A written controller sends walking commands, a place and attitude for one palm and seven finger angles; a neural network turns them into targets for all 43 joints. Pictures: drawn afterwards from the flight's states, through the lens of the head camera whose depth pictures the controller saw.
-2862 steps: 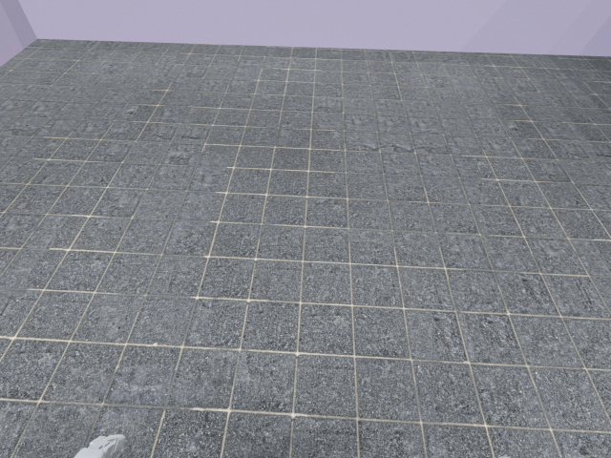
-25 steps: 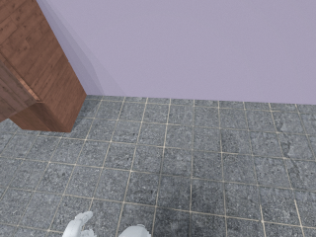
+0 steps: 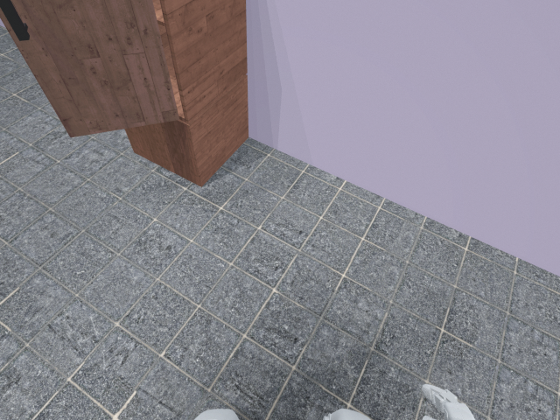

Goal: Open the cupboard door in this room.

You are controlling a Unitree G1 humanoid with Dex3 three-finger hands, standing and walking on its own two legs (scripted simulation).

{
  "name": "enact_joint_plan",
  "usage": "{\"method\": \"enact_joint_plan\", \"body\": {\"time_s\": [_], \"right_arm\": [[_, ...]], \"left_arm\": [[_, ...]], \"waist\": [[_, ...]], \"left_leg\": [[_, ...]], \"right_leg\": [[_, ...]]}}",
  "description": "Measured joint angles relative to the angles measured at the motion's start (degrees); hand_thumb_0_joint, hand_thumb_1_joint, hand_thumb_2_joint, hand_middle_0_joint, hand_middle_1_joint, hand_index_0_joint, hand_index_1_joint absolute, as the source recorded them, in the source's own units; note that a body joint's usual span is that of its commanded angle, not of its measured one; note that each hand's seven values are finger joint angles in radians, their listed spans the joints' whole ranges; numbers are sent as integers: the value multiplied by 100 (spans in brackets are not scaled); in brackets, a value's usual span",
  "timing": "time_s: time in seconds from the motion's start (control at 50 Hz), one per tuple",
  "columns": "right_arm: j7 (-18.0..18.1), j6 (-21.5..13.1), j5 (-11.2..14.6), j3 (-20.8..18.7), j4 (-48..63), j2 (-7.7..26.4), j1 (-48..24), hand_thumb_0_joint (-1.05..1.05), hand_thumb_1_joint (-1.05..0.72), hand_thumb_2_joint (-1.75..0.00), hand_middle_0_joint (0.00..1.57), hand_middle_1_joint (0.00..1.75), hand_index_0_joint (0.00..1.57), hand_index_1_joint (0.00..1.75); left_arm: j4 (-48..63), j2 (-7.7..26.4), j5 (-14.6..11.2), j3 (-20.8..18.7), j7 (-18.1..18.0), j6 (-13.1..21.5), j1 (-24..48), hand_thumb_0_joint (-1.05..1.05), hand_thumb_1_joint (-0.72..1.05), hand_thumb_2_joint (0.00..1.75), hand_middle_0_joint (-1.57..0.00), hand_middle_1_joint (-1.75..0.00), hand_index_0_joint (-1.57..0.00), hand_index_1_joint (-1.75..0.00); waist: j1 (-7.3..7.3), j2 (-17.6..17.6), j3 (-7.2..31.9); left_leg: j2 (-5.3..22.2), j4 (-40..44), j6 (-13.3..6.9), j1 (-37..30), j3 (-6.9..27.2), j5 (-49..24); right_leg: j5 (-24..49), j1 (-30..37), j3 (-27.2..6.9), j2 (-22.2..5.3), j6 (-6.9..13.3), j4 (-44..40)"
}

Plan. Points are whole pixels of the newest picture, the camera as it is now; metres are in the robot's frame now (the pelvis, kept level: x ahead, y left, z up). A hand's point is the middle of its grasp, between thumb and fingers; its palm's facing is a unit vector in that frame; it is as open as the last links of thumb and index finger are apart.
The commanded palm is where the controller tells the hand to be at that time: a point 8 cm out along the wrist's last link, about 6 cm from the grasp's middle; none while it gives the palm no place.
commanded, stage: turn to face it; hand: left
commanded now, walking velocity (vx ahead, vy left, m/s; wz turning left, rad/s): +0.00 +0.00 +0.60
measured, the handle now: (9, 5) +0.90 +0.72 +0.06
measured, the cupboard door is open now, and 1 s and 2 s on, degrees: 49 49 49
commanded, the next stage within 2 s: take the last steps up to it in 0.54 s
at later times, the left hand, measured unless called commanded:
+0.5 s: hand out of the picture +0.07 +0.15 -0.13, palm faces +0.23 -0.93 -0.27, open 7.4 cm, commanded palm none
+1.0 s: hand out of the picture -0.05 +0.19 -0.16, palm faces +0.46 -0.86 -0.20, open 7.4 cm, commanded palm none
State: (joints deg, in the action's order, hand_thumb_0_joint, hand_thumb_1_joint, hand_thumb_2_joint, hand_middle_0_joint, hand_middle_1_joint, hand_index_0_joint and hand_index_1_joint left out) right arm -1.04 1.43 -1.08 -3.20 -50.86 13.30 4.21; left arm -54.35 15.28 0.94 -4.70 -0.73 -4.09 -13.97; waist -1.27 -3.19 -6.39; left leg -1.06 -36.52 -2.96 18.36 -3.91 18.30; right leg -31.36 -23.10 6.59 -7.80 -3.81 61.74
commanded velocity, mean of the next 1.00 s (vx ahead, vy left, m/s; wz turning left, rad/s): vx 0.11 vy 0.05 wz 0.31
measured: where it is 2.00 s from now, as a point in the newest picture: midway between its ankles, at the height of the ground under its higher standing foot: (229, 382)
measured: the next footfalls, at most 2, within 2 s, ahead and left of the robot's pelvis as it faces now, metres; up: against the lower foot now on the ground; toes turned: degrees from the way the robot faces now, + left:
right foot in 0.36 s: +0.05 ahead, -0.15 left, +0.00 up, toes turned +8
left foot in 0.84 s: -0.01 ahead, +0.07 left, +0.00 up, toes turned +27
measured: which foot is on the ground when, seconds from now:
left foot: down 0.00-0.36, up 0.38-0.82, down 0.84-1.00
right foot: up 0.00-0.34, down 0.36-0.84, up 0.86-1.00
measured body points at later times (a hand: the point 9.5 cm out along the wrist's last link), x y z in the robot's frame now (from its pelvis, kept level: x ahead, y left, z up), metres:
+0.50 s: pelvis +0.01 -0.06 +0.01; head +0.06 -0.08 +0.46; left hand +0.05 +0.19 -0.11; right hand +0.11 -0.30 -0.15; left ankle -0.04 +0.07 -0.64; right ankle +0.01 -0.16 -0.72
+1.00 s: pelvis +0.03 +0.00 +0.01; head +0.04 +0.03 +0.46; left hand -0.08 +0.23 -0.14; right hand +0.19 -0.19 -0.13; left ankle -0.04 +0.06 -0.72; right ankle +0.05 -0.13 -0.64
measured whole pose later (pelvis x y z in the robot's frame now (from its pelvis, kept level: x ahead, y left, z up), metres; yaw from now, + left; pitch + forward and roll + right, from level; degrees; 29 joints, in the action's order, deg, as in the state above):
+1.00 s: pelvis +0.03 +0.00 +0.01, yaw +24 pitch +0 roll +0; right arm 0.4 -1.8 -1.3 -1.3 -56.2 10.1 12.2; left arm -59.8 13.0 1.5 -4.1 1.1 -1.9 -15.7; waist -1.7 -2.3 -3.2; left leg -2.8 -25.1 -3.9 7.5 -4.2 17.4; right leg -22.4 -27.2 4.0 -6.5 -1.2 64.9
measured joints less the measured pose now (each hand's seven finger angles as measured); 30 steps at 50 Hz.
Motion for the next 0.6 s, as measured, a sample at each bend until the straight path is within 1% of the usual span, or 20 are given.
{"method": "enact_joint_plan", "body": {"time_s": [0.06, 0.14, 0.22, 0.28, 0.32, 0.34, 0.36, 0.38, 0.4, 0.42, 0.44, 0.46, 0.5, 0.54, 0.6], "right_arm": [[68, 3, -7, 42, -36, -39, 128, 0, -91, -90, 20, 30, 20, 30], [78, 3, 1, 82, -129, -102, 317, 0, -91, -90, 20, 30, 21, 30], [59, 30, -20, 75, -209, -167, 509, 1, -91, -90, 20, 30, 21, 30], [54, 67, -41, 44, -257, -187, 627, 1, -91, -90, 20, 30, 21, 30], [60, 97, -42, 14, -286, -177, 694, 1, -91, -90, 20, 30, 21, 30], [64, 114, -32, -5, -303, -164, 728, 1, -91, -90, 20, 30, 21, 30], [65, 128, -11, -26, -315, -154, 774, 1, -91, -90, 20, 30, 21, 30], [65, 146, 19, -59, -353, -103, 771, 1, -91, -90, 20, 30, 21, 30], [68, 177, 33, -97, -393, -58, 757, 1, -91, -90, 20, 30, 21, 30], [66, 207, 29, -125, -422, -18, 756, 1, -91, -90, 20, 30, 21, 30], [60, 234, 21, -145, -457, 15, 752, 1, -91, -90, 20, 30, 21, 30], [49, 261, 14, -161, -494, 41, 737, 1, -91, -90, 20, 30, 21, 30], [27, 294, 14, -177, -544, 68, 715, 1, -91, -90, 20, 30, 20, 30], [17, 303, 19, -173, -579, 67, 699, 1, -91, -90, 20, 30, 20, 30], [21, 313, 27, -152, -634, 40, 652, 1, -91, -90, 20, 30, 20, 30]], "left_arm": [[63, -5, 17, -18, 43, 4, 187, 1, 91, 90, -20, -30, -20, -30], [220, -51, 18, 6, 64, 79, 388, 1, 91, 90, -20, -30, -20, -30], [319, -118, 5, 38, 53, 91, 553, 1, 90, 90, -20, -30, -20, -30], [379, -184, -14, 72, 45, 101, 666, 1, 90, 90, -20, -30, -20, -30], [418, -237, -35, 101, 41, 139, 719, 1, 90, 90, -20, -30, -20, -30], [440, -268, -46, 115, 39, 174, 728, 1, 90, 90, -20, -30, -20, -30], [472, -285, -49, 133, 38, 226, 709, 1, 90, 90, -20, -30, -20, -30], [460, -356, -27, 144, 18, 288, 709, 1, 90, 90, -20, -30, -20, -30], [451, -420, -6, 178, 5, 325, 693, 1, 90, 90, -20, -30, -20, -30], [443, -475, 0, 222, -3, 344, 663, 1, 90, 90, -20, -30, -20, -30], [428, -527, 1, 249, -16, 361, 616, 1, 90, 90, -20, -30, -20, -30], [410, -569, -8, 268, -25, 368, 561, 1, 90, 90, -20, -30, -21, -30], [355, -627, -26, 290, -35, 364, 448, 1, 90, 90, -20, -30, -21, -30], [290, -663, -31, 300, -41, 373, 341, 1, 90, 90, -20, -30, -21, -30], [213, -646, -20, 246, -82, 412, 202, 0, 92, 90, -20, -30, -21, -30]], "waist": [[6, 62, 49], [38, 142, 96], [140, 234, 136], [235, 313, 134], [291, 378, 130], [305, 411, 136], [307, 412, 163], [299, 520, 138], [320, 597, 103], [347, 634, 81], [362, 643, 70], [366, 636, 61], [376, 594, 65], [378, 524, 83], [308, 405, 107]], "left_leg": [[-59, 417, 30, -138, 170, -255], [-118, 828, 17, -263, 384, -518], [-140, 923, 81, -246, 608, -600], [-154, 836, 166, -156, 775, -584], [-172, 708, 243, -55, 891, -541], [-189, 608, 290, 9, 947, -501], [-232, 467, 342, 94, 987, -438], [-200, 213, 358, 195, 1034, -275], [-207, -269, 387, 343, 1028, 222], [-242, -887, 412, 521, 972, 607], [-257, -1498, 442, 689, 888, 794], [-239, -2036, 486, 826, 797, 807], [-143, -2750, 568, 994, 655, 627], [-27, -2978, 630, 1024, 577, 459], [110, -2685, 684, 873, 517, 463]], "right_leg": [[577, -399, -367, 98, -64, 389], [954, -574, -604, 143, -131, 188], [890, -406, -658, 239, -147, -474], [758, -98, -630, 376, -109, -1207], [818, 193, -591, 501, -62, -1805], [1017, 394, -553, 557, -41, -2222], [1239, 641, -522, 575, 26, -2725], [1231, 714, -453, 633, 205, -2843], [1202, 733, -375, 645, 350, -2794], [1182, 781, -293, 610, 446, -2779], [1187, 852, -221, 564, 500, -2824], [1216, 934, -163, 526, 525, -2908], [1298, 1089, -51, 465, 539, -3110], [1360, 1209, 69, 414, 545, -3279], [1390, 1312, 232, 346, 555, -3412]]}}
